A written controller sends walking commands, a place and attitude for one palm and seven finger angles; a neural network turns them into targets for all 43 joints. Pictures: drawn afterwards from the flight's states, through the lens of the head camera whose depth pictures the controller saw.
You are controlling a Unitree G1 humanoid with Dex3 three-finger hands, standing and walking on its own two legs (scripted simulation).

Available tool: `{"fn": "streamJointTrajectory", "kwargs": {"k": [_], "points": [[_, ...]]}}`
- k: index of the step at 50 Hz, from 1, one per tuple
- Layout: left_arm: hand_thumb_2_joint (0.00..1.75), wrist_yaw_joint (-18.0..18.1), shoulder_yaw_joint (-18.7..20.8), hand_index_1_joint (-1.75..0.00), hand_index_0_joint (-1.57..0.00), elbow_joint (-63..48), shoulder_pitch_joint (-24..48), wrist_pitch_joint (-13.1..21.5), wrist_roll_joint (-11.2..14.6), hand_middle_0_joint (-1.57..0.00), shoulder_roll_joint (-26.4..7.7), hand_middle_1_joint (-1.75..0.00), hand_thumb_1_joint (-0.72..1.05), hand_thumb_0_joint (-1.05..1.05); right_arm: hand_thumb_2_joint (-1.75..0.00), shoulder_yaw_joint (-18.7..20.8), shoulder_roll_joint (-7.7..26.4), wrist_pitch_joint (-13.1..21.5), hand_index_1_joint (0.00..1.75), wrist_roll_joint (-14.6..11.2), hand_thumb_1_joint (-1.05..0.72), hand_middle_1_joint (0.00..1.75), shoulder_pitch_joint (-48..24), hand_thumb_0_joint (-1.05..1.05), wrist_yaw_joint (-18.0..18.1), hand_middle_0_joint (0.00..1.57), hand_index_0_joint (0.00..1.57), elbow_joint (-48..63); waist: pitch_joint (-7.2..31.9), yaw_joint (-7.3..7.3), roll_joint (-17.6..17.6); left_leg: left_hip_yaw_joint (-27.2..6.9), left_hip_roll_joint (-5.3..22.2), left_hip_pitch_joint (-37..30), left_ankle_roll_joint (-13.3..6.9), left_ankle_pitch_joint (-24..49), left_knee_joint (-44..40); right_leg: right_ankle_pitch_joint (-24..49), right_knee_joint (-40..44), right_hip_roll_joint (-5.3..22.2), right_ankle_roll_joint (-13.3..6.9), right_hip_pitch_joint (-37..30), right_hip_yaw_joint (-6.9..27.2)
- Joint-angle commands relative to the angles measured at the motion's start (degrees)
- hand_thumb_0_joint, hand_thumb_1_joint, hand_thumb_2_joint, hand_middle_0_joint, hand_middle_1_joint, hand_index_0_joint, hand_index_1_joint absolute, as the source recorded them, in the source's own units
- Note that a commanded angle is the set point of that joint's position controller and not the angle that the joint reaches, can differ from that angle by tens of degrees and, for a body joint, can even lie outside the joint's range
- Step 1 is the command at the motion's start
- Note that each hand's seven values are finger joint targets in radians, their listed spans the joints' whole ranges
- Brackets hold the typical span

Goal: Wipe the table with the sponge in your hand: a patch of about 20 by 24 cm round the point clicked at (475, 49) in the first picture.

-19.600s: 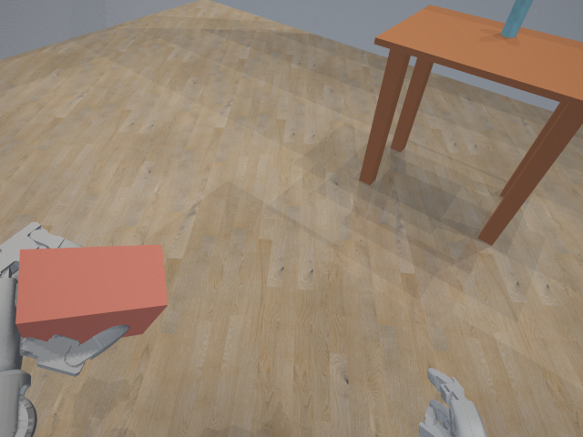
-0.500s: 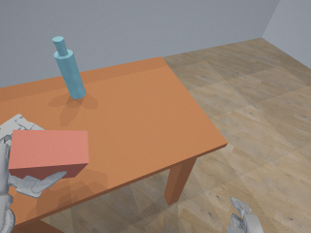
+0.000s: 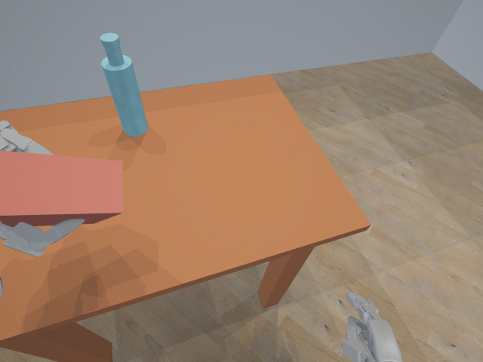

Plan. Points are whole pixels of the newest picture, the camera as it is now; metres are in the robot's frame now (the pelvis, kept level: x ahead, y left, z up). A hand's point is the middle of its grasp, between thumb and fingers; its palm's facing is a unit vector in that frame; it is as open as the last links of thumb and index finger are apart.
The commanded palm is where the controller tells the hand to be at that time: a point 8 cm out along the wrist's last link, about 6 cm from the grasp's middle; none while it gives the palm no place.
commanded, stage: come to a stop and stand still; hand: left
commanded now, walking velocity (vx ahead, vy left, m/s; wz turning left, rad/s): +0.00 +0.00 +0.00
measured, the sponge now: (73, 195) +0.26 +0.26 +0.16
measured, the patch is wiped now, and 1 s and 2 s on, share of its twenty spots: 0.00 0.00 0.00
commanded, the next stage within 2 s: look again from close up in 0.80 s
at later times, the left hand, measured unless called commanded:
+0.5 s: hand (50, 224) +0.22 +0.25 +0.17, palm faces +0.40 -0.87 -0.29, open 10.0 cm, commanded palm +0.16 +0.29 +0.17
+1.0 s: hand (45, 231) +0.21 +0.27 +0.15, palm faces +0.37 -0.85 -0.37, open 9.9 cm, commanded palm +0.16 +0.30 +0.17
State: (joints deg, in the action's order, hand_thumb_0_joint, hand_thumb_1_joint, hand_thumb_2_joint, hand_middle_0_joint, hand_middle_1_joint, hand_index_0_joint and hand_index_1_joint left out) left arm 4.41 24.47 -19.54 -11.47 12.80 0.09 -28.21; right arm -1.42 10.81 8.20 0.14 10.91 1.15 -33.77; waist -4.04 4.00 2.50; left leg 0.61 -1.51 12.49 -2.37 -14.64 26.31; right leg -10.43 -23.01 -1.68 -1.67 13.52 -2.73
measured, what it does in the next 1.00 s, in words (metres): stands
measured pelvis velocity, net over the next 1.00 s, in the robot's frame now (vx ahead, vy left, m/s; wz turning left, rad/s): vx -0.01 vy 0.02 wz -0.01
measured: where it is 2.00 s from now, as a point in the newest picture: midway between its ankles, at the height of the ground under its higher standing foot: outside the picture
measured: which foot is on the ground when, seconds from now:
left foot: down 0.00-1.00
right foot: down 0.00-1.00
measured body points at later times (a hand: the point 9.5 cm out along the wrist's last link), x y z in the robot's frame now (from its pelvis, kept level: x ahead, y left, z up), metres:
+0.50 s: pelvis +0.00 +0.01 +0.00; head +0.01 +0.03 +0.45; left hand +0.19 +0.30 +0.19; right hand +0.19 -0.21 -0.06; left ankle -0.01 +0.09 -0.74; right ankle +0.02 -0.10 -0.74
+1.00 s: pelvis -0.01 +0.02 +0.00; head +0.01 +0.04 +0.45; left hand +0.19 +0.31 +0.17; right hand +0.17 -0.20 -0.07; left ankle -0.01 +0.09 -0.74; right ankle +0.02 -0.10 -0.74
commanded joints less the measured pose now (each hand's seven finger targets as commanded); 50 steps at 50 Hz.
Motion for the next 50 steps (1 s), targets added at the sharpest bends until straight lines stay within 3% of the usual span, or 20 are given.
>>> {"fn": "streamJointTrajectory", "kwargs": {"k": [1,3,5,8,9,10,13,16,21,24,25,26,28,30,31,35,41,44,46,50], "points": [[1.30,0.02,-1.16,-1.60,-1.20,-15.89,-5.42,5.43,3.25,-1.20,0.50,-1.60,0.10,0.00,-0.90,4.42,8.15,4.16,0.30,-1.13,-0.90,0.30,-1.57,0.00,-1.91,0.20,0.20,9.15,18.35,-2.23,-15.66,-4.18,6.34,-6.04,1.89,26.34,-1.92,15.01,-3.58,5.74,-0.98,-9.56,6.89],[1.30,0.17,-2.80,-1.60,-1.20,-20.22,-11.02,5.55,3.31,-1.20,0.77,-1.60,0.10,0.00,-0.90,4.11,8.05,4.03,0.30,-1.03,-0.90,0.30,-2.80,0.00,-2.76,0.20,0.20,10.03,16.58,-1.79,-10.79,-4.81,7.07,-1.90,1.47,24.02,-2.80,13.42,-3.64,5.20,-0.13,-10.82,5.82],[1.30,1.23,0.00,-1.60,-1.20,-18.22,-15.69,4.81,3.50,-1.20,-0.88,-1.60,0.10,0.00,-0.90,3.82,7.91,3.94,0.30,-1.52,-0.90,0.30,-4.47,0.00,-2.71,0.20,0.20,9.82,14.97,-1.69,-4.00,-4.65,6.93,0.75,1.31,18.60,-4.10,11.96,-3.90,4.56,0.44,-11.47,4.89],[1.30,2.03,6.05,-1.60,-1.20,-16.92,-12.89,4.68,4.06,-1.20,-5.63,-1.60,0.10,0.00,-0.90,4.09,8.08,3.00,0.30,-1.20,-0.90,0.30,-4.03,0.00,-0.84,0.20,0.20,10.22,12.32,-2.14,4.36,-5.64,5.93,3.00,1.95,13.56,-4.44,10.93,-1.86,5.21,0.41,-10.78,5.34],[1.30,2.10,6.98,-1.60,-1.20,-16.30,-11.55,4.92,4.30,-1.20,-6.21,-1.60,0.10,0.00,-0.90,4.02,7.93,2.87,0.30,-1.32,-0.90,0.30,-4.27,0.00,-0.14,0.20,0.20,10.41,11.41,-2.35,4.21,-5.74,5.68,2.57,2.01,12.36,-4.74,10.00,-1.48,5.46,0.32,-9.56,5.62],[1.30,2.48,9.75,-1.60,-1.20,-17.84,-9.35,5.10,4.27,-1.20,-9.21,-1.60,0.10,0.00,-0.90,3.76,8.03,2.65,0.30,-1.51,-0.90,0.30,-5.54,0.00,0.36,0.20,0.20,10.11,11.39,-2.53,0.34,-5.60,5.90,1.19,1.88,12.24,-5.48,8.85,-2.18,4.98,0.57,-8.33,5.60],[1.30,1.91,6.45,-1.60,-1.20,-18.18,-4.98,5.67,4.37,-1.20,-6.67,-1.60,0.10,0.00,-0.90,3.33,7.49,2.92,0.30,-1.42,-0.90,0.30,-4.27,0.00,1.18,0.20,0.20,10.22,9.99,-2.64,-8.09,-5.66,6.07,3.11,1.54,11.88,-5.86,9.43,-2.61,5.33,0.35,-9.64,5.45],[1.30,1.64,1.62,-1.60,-1.20,-20.30,-2.38,5.97,3.86,-1.20,-2.97,-1.60,0.10,0.00,-0.90,2.86,7.43,4.15,0.30,-1.18,-0.90,0.30,-4.56,0.00,0.95,0.20,0.20,9.39,10.43,-2.67,-11.73,-5.18,6.05,0.85,1.45,12.56,-5.53,9.47,-2.21,5.17,0.24,-8.79,5.04],[1.30,1.98,-2.81,-1.60,-1.20,-16.65,-5.76,4.84,3.14,-1.20,1.42,-1.60,0.10,0.00,-0.90,3.08,7.95,4.72,0.30,-0.93,-0.90,0.30,-3.54,0.00,-0.14,0.20,0.20,8.25,9.62,-2.60,-4.85,-4.92,5.41,0.95,1.87,10.66,-5.74,8.90,0.13,4.71,0.34,-8.69,5.69],[1.30,2.22,-0.62,-1.60,-1.20,-15.20,-5.84,4.38,2.69,-1.20,-0.63,-1.60,0.10,0.00,-0.90,3.52,8.36,4.01,0.30,-0.82,-0.90,0.30,-3.65,0.00,0.00,0.20,0.20,8.48,7.81,-2.50,-2.67,-5.23,5.15,3.08,1.78,5.97,-6.71,5.84,1.77,4.76,0.34,-8.37,6.91],[1.30,2.48,1.60,-1.60,-1.20,-14.28,-6.74,4.10,2.81,-1.20,-2.29,-1.60,0.10,0.00,-0.90,3.26,8.15,3.74,0.30,-1.01,-0.90,0.30,-4.66,0.00,0.12,0.20,0.20,8.49,7.34,-2.45,-3.74,-5.09,5.26,2.84,1.82,4.35,-7.58,4.19,2.15,4.35,0.52,-7.36,6.78],[1.30,2.19,0.13,-1.60,-1.20,-12.89,-6.81,4.02,3.00,-1.20,-0.49,-1.60,0.10,0.00,-0.90,2.87,7.75,3.13,0.30,-0.75,-0.90,0.30,-4.18,0.00,0.25,0.20,0.20,8.83,6.54,-2.59,-2.83,-5.37,5.21,4.60,1.54,2.79,-8.13,2.56,2.73,4.46,0.64,-7.79,5.97],[1.30,2.09,1.91,-1.60,-1.20,-15.36,-5.47,4.24,2.90,-1.20,-2.46,-1.60,0.10,0.00,-0.90,3.20,7.88,2.97,0.30,-0.78,-0.90,0.30,-4.14,0.00,0.43,0.20,0.20,9.49,7.18,-2.65,-3.43,-5.51,5.03,4.62,1.44,3.15,-7.93,3.91,2.96,4.46,0.46,-9.01,6.57],[1.30,2.14,3.24,-1.60,-1.20,-17.90,-4.86,4.45,2.90,-1.20,-4.06,-1.60,0.10,0.00,-0.90,2.89,7.56,3.13,0.30,-0.93,-0.90,0.30,-5.48,0.00,0.55,0.20,0.20,9.79,8.08,-2.66,-6.71,-5.10,5.00,3.44,1.37,3.08,-8.21,4.50,2.73,4.11,0.59,-9.05,6.49],[1.30,1.89,1.31,-1.60,-1.20,-18.42,-4.77,4.67,3.07,-1.20,-2.11,-1.60,0.10,0.00,-0.90,2.70,7.45,3.05,0.30,-0.69,-0.90,0.30,-4.94,0.00,0.56,0.20,0.20,10.03,8.45,-2.75,-6.66,-5.41,4.89,4.31,1.29,3.39,-8.37,4.67,2.45,4.09,0.61,-10.26,5.60],[1.30,2.11,2.01,-1.60,-1.20,-23.10,-5.32,4.92,2.88,-1.20,-3.40,-1.60,0.10,0.00,-0.90,2.91,7.67,4.15,0.30,-0.85,-0.90,0.30,-5.45,0.00,0.34,0.20,0.20,9.93,11.88,-2.63,-9.30,-4.83,4.67,1.58,1.59,7.91,-7.13,9.53,1.07,3.83,0.62,-12.04,5.52],[1.30,2.07,0.30,-1.60,-1.20,-18.52,-9.47,4.07,2.93,-1.20,-0.62,-1.60,0.10,0.00,-0.90,3.22,8.03,3.63,0.30,-0.65,-0.90,0.30,-3.80,0.00,0.30,0.20,0.20,9.01,10.55,-2.69,-6.10,-5.33,5.28,1.44,2.47,10.46,-7.56,9.72,1.42,3.98,0.74,-10.87,4.70],[1.30,2.07,1.40,-1.60,-1.20,-17.03,-9.11,3.62,2.80,-1.20,-1.78,-1.60,0.10,0.00,-0.90,3.55,8.31,3.11,0.30,-0.82,-0.90,0.30,-3.62,0.00,0.54,0.20,0.20,9.15,9.00,-2.59,-3.84,-5.75,5.68,2.79,2.69,9.71,-8.17,9.49,1.65,4.19,0.85,-10.96,4.85],[1.30,1.90,0.23,-1.60,-1.20,-16.07,-9.02,3.47,2.97,-1.20,-0.53,-1.60,0.10,0.00,-0.90,3.14,8.00,2.75,0.30,-0.83,-0.90,0.30,-4.04,0.00,0.63,0.20,0.20,9.08,8.42,-2.74,-4.30,-5.49,5.61,2.75,2.65,8.89,-8.93,8.12,1.91,3.82,1.06,-10.18,4.10],[1.30,2.10,1.57,-1.60,-1.20,-19.69,-7.26,3.60,2.64,-1.20,-2.61,-1.60,0.10,0.00,-0.90,3.24,8.00,3.01,0.30,-1.12,-0.90,0.30,-5.30,0.00,0.73,0.20,0.20,9.38,9.56,-2.72,-5.72,-5.35,5.36,1.99,2.58,8.45,-8.72,8.65,1.59,3.72,1.01,-10.90,4.60]]}}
